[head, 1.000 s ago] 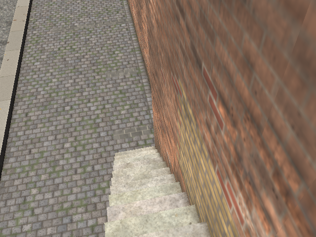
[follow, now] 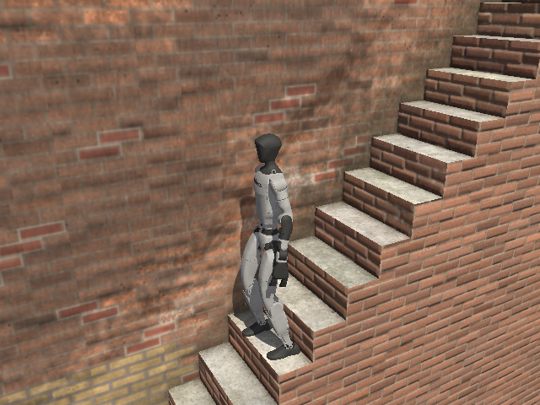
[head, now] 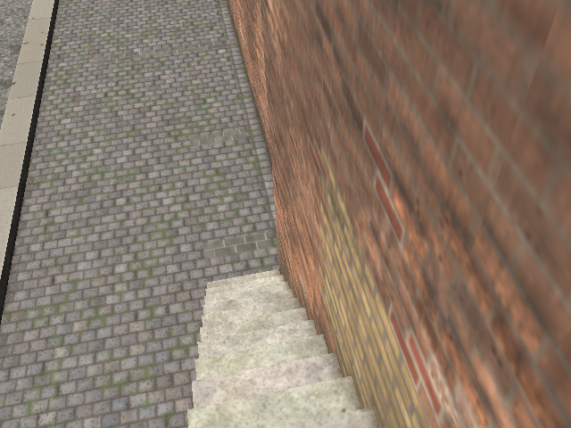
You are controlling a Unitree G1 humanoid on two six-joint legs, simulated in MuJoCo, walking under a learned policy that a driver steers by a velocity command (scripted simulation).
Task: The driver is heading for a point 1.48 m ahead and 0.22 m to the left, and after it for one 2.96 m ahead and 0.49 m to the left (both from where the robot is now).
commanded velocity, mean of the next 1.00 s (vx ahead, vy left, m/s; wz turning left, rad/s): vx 0.29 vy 0.00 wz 0.00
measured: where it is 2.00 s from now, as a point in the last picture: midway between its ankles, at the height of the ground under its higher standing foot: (250, 427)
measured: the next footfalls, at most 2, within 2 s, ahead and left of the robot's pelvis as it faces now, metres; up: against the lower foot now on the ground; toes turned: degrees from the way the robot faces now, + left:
right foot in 1.10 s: +0.42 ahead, -0.11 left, -0.27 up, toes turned -3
left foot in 1.24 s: +0.37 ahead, +0.11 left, -0.27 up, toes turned +3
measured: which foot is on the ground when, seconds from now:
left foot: down 0.00-1.00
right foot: down 0.00-0.76, up 0.78-1.00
